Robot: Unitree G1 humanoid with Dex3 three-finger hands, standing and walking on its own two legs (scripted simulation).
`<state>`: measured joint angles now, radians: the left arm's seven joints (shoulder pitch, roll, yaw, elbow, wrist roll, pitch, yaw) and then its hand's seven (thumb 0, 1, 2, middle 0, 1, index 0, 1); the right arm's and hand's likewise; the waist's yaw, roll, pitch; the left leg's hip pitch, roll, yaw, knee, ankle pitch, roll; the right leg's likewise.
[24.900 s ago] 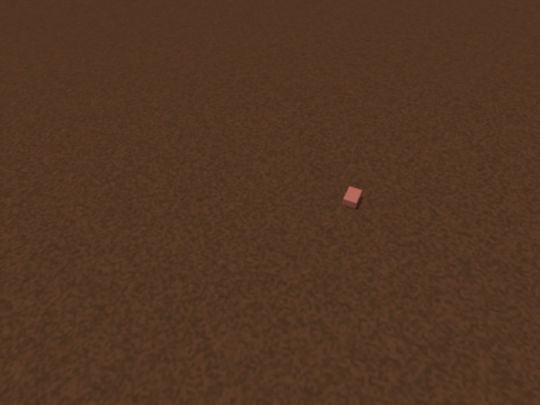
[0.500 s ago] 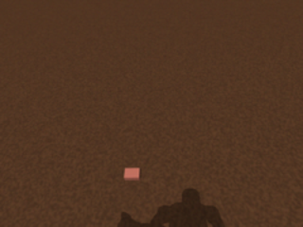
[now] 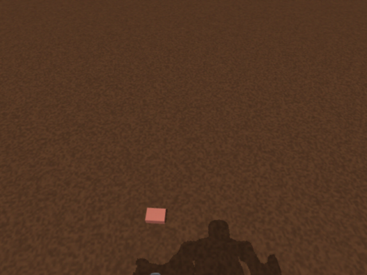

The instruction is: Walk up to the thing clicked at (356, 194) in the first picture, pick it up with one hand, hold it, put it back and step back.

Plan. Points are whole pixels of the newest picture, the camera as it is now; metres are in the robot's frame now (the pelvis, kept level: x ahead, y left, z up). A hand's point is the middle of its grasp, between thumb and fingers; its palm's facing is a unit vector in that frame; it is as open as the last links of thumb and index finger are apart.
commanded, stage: walk up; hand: left
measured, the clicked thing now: (155, 215) +0.53 +0.19 -0.73
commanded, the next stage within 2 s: none
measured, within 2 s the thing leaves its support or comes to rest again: neither
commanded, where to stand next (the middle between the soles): +0.14 -0.05 m, yaw -3 degrees
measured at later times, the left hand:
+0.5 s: hand out of the picture +0.11 +0.25 -0.13, palm faces +0.00 -0.94 -0.33, open 7.4 cm
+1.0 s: hand out of the picture +0.09 +0.25 -0.13, palm faces +0.00 -0.95 -0.32, open 7.4 cm
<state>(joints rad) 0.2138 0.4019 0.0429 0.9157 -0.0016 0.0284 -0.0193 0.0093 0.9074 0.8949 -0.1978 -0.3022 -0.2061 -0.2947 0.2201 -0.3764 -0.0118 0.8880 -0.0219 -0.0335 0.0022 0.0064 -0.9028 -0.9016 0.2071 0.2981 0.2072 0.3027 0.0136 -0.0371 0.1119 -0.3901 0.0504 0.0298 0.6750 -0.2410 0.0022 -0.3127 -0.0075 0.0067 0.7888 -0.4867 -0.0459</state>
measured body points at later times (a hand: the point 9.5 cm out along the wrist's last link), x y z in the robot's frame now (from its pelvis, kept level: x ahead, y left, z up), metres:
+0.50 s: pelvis +0.02 +0.00 +0.02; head +0.03 +0.00 +0.47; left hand +0.11 +0.30 -0.10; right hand +0.12 -0.30 -0.10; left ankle +0.08 +0.13 -0.72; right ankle +0.00 -0.14 -0.72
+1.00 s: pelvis +0.03 +0.00 +0.03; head +0.04 +0.00 +0.48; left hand +0.09 +0.30 -0.11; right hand +0.11 -0.30 -0.10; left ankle +0.08 +0.13 -0.72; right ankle +0.00 -0.14 -0.72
